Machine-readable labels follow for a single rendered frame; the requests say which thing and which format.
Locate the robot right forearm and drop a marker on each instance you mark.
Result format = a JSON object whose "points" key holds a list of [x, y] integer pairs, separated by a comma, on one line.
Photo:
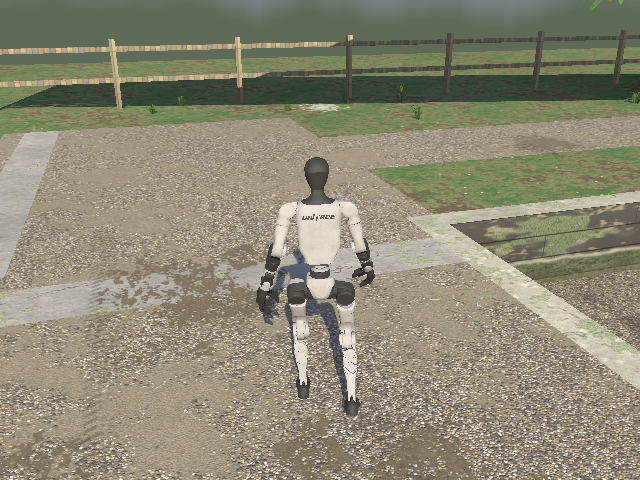
{"points": [[365, 258]]}

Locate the right robot hand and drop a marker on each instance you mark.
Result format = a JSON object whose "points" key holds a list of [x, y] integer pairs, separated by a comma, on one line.
{"points": [[370, 276]]}

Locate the robot left upper arm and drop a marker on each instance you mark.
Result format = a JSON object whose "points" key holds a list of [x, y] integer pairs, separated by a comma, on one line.
{"points": [[286, 212]]}

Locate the left robot hand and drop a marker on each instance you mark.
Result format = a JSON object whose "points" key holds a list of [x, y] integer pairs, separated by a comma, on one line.
{"points": [[262, 301]]}

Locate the robot right upper arm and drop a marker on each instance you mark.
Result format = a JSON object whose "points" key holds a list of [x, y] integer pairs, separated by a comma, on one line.
{"points": [[349, 209]]}

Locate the robot left shin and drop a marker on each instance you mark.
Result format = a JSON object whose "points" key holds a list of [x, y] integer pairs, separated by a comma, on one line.
{"points": [[301, 355]]}

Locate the left robot foot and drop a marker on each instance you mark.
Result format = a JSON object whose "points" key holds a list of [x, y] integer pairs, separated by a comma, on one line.
{"points": [[303, 391]]}

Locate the robot left forearm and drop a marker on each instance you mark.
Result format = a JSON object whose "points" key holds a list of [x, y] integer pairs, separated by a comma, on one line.
{"points": [[270, 270]]}

